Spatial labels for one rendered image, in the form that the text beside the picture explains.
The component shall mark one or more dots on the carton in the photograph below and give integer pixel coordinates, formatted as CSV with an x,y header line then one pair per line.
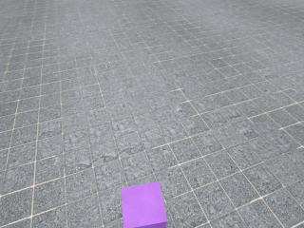
x,y
143,206

